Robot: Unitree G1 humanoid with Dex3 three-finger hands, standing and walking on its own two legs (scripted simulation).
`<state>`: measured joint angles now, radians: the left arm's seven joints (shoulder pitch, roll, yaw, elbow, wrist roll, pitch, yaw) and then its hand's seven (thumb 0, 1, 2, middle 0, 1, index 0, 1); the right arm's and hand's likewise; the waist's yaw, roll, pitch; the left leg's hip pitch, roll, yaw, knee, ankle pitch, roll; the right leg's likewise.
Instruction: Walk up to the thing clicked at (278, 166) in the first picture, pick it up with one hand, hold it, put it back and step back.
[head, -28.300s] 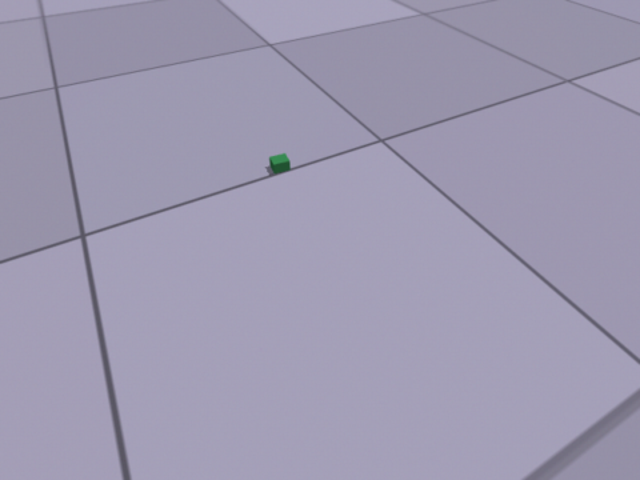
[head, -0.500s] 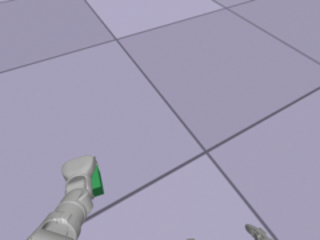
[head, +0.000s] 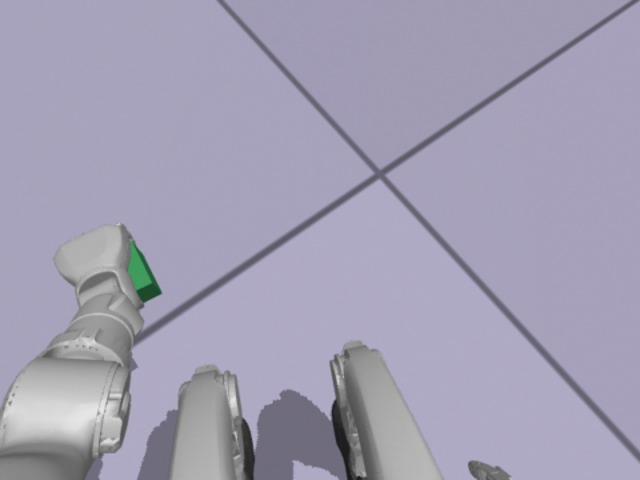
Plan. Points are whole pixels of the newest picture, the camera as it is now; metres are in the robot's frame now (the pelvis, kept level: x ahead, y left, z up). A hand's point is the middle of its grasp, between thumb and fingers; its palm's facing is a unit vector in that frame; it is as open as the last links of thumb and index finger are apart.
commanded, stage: crouch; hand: left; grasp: from above
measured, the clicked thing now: (118, 281) +0.43 +0.24 -0.17
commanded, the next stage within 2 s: lower in 1.04 s
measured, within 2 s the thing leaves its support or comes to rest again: neither
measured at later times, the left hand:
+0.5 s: hand (144, 284) +0.46 +0.23 -0.28, palm faces -0.37 -0.19 -0.91, open 10.0 cm
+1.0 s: hand (156, 284) +0.47 +0.23 -0.35, palm faces -0.37 -0.18 -0.91, open 10.0 cm
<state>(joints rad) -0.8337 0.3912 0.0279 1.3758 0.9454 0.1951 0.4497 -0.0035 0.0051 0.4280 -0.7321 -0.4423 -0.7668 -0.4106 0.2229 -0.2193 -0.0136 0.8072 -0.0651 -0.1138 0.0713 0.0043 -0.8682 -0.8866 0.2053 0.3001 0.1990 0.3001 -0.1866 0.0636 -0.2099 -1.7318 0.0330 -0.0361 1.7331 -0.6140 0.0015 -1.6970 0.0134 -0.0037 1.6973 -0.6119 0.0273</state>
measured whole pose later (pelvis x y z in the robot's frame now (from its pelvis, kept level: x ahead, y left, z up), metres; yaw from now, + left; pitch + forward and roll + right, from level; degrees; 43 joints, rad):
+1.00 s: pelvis -0.02 -0.01 -0.19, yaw -4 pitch +35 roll -5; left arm -1.10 0.66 0.16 1.63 1.07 0.06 0.49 0.00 0.01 0.36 -0.75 -0.42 -0.79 -0.39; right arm 0.18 -0.27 0.07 0.83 -0.16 -0.16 0.20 0.00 -0.89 -0.90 0.20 0.30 0.20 0.30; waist -0.29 0.02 -0.05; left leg -2.29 0.03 -0.12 2.35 -0.68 -0.02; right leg -2.24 0.04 -0.06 2.29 -0.66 0.03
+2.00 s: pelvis -0.02 +0.00 -0.22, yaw -9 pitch +31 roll -10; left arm -1.15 0.85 0.21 1.76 1.10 0.01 0.60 -0.01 -0.01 0.44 -0.75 -0.41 -0.79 -0.39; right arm 0.17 -0.32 0.20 0.75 -0.20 -0.23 0.28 0.00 -0.89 -0.90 0.20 0.30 0.20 0.30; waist -0.37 -0.06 0.10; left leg -2.36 0.03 -0.21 2.50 -0.71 -0.02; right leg -2.28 0.06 -0.12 2.37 -0.66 0.05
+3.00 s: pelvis -0.02 +0.01 -0.22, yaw -12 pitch +28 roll -14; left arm -1.20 0.99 0.17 1.84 1.10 0.00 0.67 -0.01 -0.01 0.46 -0.74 -0.44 -0.78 -0.41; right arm 0.16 -0.36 0.30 0.68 -0.23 -0.31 0.31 0.00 -0.90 -0.90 0.20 0.30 0.20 0.30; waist -0.44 -0.14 0.20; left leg -2.33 0.04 -0.26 2.51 -0.71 -0.01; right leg -2.22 0.08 -0.17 2.33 -0.64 0.06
